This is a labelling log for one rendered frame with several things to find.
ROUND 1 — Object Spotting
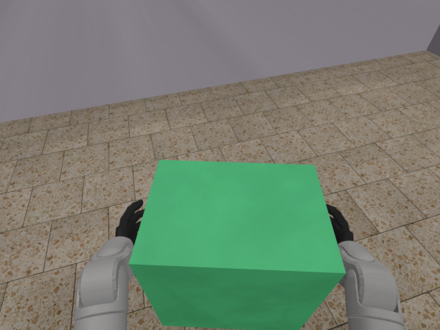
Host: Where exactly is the left robot hand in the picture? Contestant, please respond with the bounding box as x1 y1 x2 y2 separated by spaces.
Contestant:
115 199 145 245

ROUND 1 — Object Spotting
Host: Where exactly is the right robot hand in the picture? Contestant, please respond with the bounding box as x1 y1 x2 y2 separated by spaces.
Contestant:
326 204 354 244

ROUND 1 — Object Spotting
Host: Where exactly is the carton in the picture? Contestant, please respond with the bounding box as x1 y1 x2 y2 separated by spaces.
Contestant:
129 160 346 330

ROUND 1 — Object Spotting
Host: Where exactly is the robot left forearm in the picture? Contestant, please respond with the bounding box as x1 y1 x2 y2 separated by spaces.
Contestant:
74 236 135 330

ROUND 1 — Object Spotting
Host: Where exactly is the robot right forearm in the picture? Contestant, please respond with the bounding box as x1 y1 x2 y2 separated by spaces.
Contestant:
338 241 404 330

